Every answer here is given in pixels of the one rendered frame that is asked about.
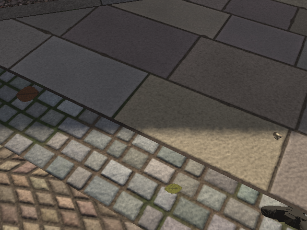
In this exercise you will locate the robot right hand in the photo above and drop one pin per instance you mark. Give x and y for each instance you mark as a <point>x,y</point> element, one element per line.
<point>290,215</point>

